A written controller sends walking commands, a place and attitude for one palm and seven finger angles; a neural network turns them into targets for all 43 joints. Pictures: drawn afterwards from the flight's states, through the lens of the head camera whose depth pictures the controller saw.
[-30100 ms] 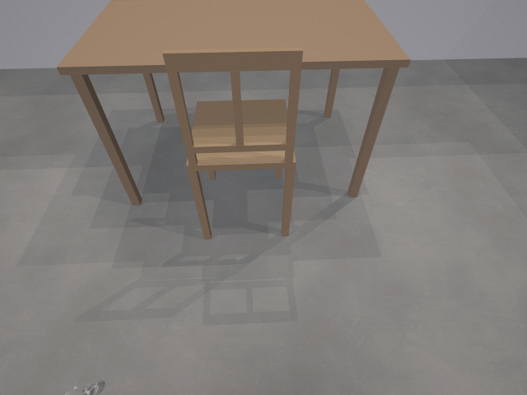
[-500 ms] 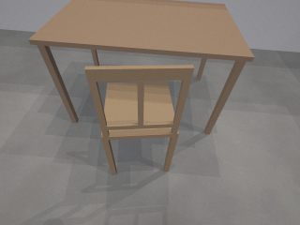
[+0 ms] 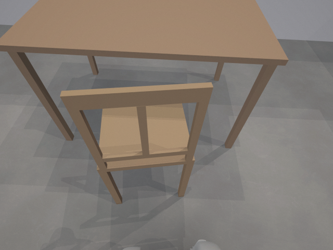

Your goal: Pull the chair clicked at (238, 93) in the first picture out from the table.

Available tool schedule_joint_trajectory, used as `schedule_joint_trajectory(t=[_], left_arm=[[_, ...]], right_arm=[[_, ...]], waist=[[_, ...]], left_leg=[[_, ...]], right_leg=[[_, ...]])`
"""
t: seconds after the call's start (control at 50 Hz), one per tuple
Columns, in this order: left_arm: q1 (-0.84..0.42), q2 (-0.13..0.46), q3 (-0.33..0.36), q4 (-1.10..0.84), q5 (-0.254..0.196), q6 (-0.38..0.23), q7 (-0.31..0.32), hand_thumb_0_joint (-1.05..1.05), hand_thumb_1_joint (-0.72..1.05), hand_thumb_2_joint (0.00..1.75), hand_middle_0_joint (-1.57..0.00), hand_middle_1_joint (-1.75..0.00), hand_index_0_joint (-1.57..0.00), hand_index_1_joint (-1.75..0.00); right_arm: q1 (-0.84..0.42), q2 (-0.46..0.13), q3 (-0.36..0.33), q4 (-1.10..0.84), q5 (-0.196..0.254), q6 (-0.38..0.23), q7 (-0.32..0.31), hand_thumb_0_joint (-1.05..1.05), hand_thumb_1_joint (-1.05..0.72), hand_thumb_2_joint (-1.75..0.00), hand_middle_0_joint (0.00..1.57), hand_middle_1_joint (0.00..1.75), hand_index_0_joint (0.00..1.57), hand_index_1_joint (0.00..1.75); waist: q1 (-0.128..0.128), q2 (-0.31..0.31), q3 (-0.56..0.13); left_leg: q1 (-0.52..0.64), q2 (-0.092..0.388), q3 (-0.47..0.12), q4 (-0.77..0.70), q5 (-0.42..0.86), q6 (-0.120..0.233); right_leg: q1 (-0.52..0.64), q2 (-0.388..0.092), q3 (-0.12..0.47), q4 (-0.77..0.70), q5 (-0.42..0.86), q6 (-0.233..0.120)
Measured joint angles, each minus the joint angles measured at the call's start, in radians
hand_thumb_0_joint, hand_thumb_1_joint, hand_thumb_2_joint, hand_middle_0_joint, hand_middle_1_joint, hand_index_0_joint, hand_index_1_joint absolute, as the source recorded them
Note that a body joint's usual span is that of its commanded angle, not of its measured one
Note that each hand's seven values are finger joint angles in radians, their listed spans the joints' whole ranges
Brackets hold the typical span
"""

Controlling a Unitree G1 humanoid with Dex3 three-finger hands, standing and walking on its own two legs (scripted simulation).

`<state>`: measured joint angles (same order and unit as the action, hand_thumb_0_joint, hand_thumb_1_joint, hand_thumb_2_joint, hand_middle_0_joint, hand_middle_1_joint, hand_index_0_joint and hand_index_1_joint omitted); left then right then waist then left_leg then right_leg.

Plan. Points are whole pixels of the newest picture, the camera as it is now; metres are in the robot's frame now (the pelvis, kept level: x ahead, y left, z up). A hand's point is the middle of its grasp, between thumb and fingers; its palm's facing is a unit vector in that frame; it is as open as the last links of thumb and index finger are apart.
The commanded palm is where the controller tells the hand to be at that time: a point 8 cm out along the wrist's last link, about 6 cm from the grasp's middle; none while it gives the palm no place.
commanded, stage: come to a stop and stand still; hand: left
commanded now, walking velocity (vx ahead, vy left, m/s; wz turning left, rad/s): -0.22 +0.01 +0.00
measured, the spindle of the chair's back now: (143, 132) +0.46 +0.09 -0.06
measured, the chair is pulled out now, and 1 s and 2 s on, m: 0.16 0.16 0.16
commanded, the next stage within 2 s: look again from close up in 0.90 s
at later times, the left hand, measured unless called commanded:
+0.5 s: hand out of the picture +0.11 +0.22 -0.15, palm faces +0.01 -0.96 -0.29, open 7.4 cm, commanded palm none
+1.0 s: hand out of the picture +0.05 +0.23 -0.14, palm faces -0.01 -0.97 -0.24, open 7.4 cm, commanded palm none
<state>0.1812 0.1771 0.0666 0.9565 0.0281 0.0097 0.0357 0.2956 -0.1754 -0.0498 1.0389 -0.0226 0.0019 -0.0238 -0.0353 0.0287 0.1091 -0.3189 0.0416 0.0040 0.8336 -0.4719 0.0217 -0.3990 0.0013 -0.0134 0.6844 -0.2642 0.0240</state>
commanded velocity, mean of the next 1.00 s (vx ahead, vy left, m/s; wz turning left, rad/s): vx -0.06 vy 0.00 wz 0.00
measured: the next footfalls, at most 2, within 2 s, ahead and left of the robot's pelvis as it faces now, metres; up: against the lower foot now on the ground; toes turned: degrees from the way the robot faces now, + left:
left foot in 0.02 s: +0.09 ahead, +0.13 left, +0.00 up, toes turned +0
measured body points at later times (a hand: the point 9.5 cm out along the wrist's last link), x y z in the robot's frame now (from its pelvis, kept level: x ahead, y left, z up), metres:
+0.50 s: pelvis +0.04 +0.01 +0.01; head +0.08 +0.01 +0.46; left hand +0.11 +0.27 -0.13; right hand +0.13 -0.25 -0.12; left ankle +0.05 +0.13 -0.71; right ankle +0.05 -0.14 -0.71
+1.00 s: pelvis +0.02 +0.04 +0.02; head +0.03 +0.03 +0.47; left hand +0.05 +0.28 -0.12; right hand +0.02 -0.20 -0.13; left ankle +0.05 +0.13 -0.71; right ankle +0.05 -0.10 -0.71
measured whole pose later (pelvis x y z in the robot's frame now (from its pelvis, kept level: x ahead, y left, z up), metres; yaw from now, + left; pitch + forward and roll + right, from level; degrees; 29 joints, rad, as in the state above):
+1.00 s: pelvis +0.02 +0.04 +0.02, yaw -1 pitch +0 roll +1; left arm 0.32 0.18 0.00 0.95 0.02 0.02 0.03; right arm 0.34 -0.20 -0.01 0.98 -0.02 0.02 0.00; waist 0.00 0.02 0.01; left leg -0.27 -0.04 0.06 0.49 -0.22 0.05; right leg -0.29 -0.03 0.04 0.53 -0.24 0.02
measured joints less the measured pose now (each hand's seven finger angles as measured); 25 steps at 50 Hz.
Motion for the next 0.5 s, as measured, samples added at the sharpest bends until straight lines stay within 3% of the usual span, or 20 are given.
schedule_joint_trajectory(t=[0.04,0.12,0.22,0.28,0.36,0.4,0.46,0.5], left_arm=[[0.008,-0.014,-0.013,0.022,-0.01,0.017,-0.005,0.01,0.91,0.9,-0.2,-0.3,-0.2,-0.3],[0.002,-0.009,-0.02,0.043,-0.012,0.023,-0.001,0.01,0.94,0.9,-0.2,-0.3,-0.2,-0.3],[-0.001,0.011,-0.019,0.015,-0.01,0.016,-0.004,0.01,0.93,0.9,-0.2,-0.3,-0.2,-0.3],[-0.004,0.035,-0.011,-0.003,-0.005,0.011,-0.003,0.01,0.92,0.9,-0.2,-0.3,-0.2,-0.3],[-0.021,0.051,-0.003,-0.02,0.005,0.004,0.006,0.01,0.91,0.9,-0.2,-0.3,-0.2,-0.3],[-0.021,0.053,-0.001,-0.028,0.008,0.008,0.01,0.01,0.91,0.9,-0.2,-0.3,-0.2,-0.3],[-0.009,0.053,-0.007,-0.026,0.006,0.011,0.017,0.01,0.91,0.9,-0.2,-0.3,-0.2,-0.3],[0.021,0.044,-0.02,-0.036,-0.005,0.018,0.024,0.01,0.91,0.9,-0.2,-0.3,-0.2,-0.3]], right_arm=[[-0.02,-0.001,0.003,-0.026,-0.001,-0.021,-0.003,0.0,-0.91,-0.9,0.2,0.3,0.2,0.3],[-0.048,0.029,0.019,-0.046,-0.002,-0.026,-0.014,0.0,-0.91,-0.9,0.2,0.3,0.2,0.3],[-0.098,0.018,-0.001,-0.073,0.001,0.004,-0.021,0.0,-0.93,-0.9,0.2,0.3,0.2,0.3],[-0.124,0.005,-0.014,-0.085,0.005,0.026,-0.015,0.0,-0.93,-0.9,0.21,0.3,0.2,0.3],[-0.169,-0.024,-0.033,-0.093,0.009,0.05,-0.009,0.0,-0.92,-0.9,0.21,0.3,0.2,0.3],[-0.19,-0.036,-0.036,-0.095,0.011,0.053,-0.006,0.0,-0.92,-0.9,0.2,0.3,0.2,0.3],[-0.194,-0.044,-0.027,-0.103,0.018,0.04,0.004,0.0,-0.91,-0.9,0.2,0.3,0.2,0.3],[-0.152,-0.062,-0.016,-0.137,0.02,0.021,0.012,0.0,-0.91,-0.9,0.2,0.3,0.2,0.3]], waist=[[0.003,-0.019,-0.011],[0.028,-0.055,-0.024],[0.038,-0.027,0.005],[0.039,-0.022,0.013],[0.047,-0.033,0.037],[0.047,-0.037,0.047],[0.039,-0.047,0.039],[0.021,-0.021,-0.006]], left_leg=[[0.028,-0.009,0.014,-0.088,0.055,0.002],[0.106,-0.041,0.031,-0.205,0.067,0.005],[0.149,-0.039,0.032,-0.257,0.112,-0.002],[0.107,-0.037,0.04,-0.181,0.134,-0.016],[-0.02,-0.076,-0.003,0.081,-0.06,-0.036],[-0.05,-0.076,-0.014,0.105,-0.079,-0.043],[-0.026,-0.059,0.002,-0.053,0.005,-0.055],[0.024,-0.034,0.008,-0.23,0.224,-0.033]], right_leg=[[0.01,-0.006,0.019,0.005,-0.017,0.01],[0.065,-0.029,0.031,-0.045,0.006,-0.014],[0.1,-0.038,-0.002,-0.07,0.017,-0.02],[0.108,-0.041,-0.002,-0.086,0.003,-0.022],[0.111,-0.06,0.01,-0.109,-0.023,-0.007],[0.111,-0.063,0.013,-0.118,-0.007,-0.006],[0.11,-0.069,0.019,-0.118,0.0,0.007],[0.092,-0.062,0.004,-0.063,-0.017,0.015]])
